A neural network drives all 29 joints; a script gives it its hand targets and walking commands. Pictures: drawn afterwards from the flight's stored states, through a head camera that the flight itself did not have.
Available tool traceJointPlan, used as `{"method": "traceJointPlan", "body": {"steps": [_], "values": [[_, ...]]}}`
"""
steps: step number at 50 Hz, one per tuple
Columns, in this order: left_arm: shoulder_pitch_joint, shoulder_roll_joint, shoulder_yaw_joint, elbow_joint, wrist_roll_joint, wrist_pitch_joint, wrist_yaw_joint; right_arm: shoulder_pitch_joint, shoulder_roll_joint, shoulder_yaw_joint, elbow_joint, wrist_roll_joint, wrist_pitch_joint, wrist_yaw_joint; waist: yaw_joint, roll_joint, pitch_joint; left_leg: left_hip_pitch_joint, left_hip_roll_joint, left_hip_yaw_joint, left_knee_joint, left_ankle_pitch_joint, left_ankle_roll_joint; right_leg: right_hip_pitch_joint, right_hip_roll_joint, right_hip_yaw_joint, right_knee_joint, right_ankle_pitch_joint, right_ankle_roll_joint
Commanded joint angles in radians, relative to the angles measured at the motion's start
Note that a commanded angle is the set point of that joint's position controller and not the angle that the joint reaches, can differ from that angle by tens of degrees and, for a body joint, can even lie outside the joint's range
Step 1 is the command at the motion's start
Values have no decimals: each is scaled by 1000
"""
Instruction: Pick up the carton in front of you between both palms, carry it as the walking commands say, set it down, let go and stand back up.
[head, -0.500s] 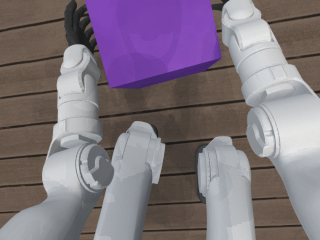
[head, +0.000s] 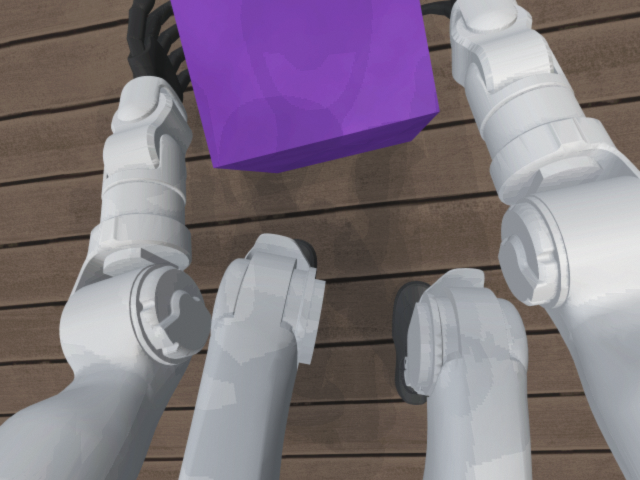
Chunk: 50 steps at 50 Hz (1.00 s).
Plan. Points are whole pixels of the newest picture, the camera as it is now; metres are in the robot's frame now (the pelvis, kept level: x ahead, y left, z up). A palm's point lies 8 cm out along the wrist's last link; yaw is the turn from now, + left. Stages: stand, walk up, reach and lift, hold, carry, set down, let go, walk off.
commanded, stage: set down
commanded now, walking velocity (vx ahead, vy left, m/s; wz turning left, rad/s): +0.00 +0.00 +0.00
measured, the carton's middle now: (316, 67) +0.51 +0.10 -0.25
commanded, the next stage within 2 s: let go in 1.62 s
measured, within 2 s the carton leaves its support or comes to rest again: neither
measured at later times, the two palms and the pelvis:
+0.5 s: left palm (146, 98) +0.45 +0.27 -0.19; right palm (501, 3) +0.57 -0.09 -0.20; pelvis -0.01 +0.01 -0.01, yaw +1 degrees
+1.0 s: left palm (34, 63) +0.46 +0.28 -0.05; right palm out of the picture +0.60 -0.07 -0.05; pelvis +0.00 +0.02 +0.06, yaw +1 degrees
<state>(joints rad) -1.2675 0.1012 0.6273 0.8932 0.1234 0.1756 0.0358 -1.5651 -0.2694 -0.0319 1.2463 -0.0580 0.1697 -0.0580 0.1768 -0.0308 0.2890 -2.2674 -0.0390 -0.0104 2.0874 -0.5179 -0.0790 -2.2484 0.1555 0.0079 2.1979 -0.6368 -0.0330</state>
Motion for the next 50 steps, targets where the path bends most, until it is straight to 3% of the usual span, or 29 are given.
{"method": "traceJointPlan", "body": {"steps": [1,10,13,15,18,21,27,34,38,41,46,50], "values": [[-501,-527,-249,-28,-43,-10,-182,-328,613,81,-98,20,-37,159,56,-139,-829,380,-40,62,-76,304,39,315,-17,67,-228,270,-6],[-442,-456,-181,25,-16,-12,-172,-312,514,48,-81,-23,-26,166,48,-144,-758,349,-32,62,-69,255,39,312,-35,80,-224,239,-6],[-394,-385,-135,50,-3,-25,-151,-325,403,43,-89,-28,-33,149,53,-146,-763,361,-22,69,-65,251,29,344,-49,85,-222,238,5],[-300,-208,-69,84,1,-52,-104,-307,199,34,-101,-21,-45,107,63,-144,-779,377,-6,74,-64,262,19,384,-67,92,-224,251,18],[-181,169,-20,140,-40,-120,5,-282,-176,54,-110,28,-67,16,85,-133,-821,409,19,73,-61,294,11,426,-99,108,-223,272,35],[-205,261,-77,152,-134,-170,58,-326,-222,121,-103,110,-76,-4,106,-159,-892,427,36,70,-58,344,21,459,-119,116,-206,298,44],[-241,258,-234,128,-306,-196,60,-374,-181,230,-183,240,-86,18,130,-202,-1038,499,51,59,-63,448,39,529,-135,106,-174,342,41],[-170,287,-292,-50,-389,-146,111,-360,-286,189,-267,210,-45,1,111,-208,-1332,731,23,55,-126,479,36,648,-121,34,-185,280,19],[-135,278,-311,-192,-385,-84,154,-329,-315,130,-332,194,5,-5,97,-180,-1459,864,0,65,-200,445,37,684,-93,-4,-242,222,5],[-115,229,-315,-210,-359,-44,169,-274,-313,79,-277,182,30,12,83,-138,-1318,835,-7,67,-256,361,34,580,-87,-15,-304,139,-7],[-73,144,-314,-203,-303,-31,154,-193,-291,16,-168,144,15,54,66,-69,-1171,801,-2,55,-327,345,20,445,-85,-5,-390,125,-20],[-43,132,-291,-230,-269,-26,142,-169,-287,-11,-152,114,5,69,71,-72,-1203,821,-3,58,-384,369,14,473,-77,-1,-455,146,-17]]}}
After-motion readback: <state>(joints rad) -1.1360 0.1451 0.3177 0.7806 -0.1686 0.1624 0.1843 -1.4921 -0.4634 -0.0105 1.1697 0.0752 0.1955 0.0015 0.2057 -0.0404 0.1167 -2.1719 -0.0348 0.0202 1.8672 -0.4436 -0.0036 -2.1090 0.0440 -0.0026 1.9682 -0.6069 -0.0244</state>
